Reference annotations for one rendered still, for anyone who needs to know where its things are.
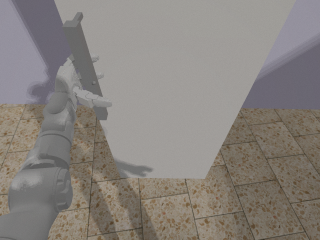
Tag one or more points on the robot left forearm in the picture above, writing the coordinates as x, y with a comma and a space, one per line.
54, 140

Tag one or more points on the robot left hand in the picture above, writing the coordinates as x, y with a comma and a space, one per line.
67, 81

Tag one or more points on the left robot upper arm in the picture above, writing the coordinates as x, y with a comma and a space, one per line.
37, 197

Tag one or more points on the fridge door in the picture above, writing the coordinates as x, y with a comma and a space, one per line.
177, 73

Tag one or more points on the handle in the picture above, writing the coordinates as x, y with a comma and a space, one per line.
75, 37

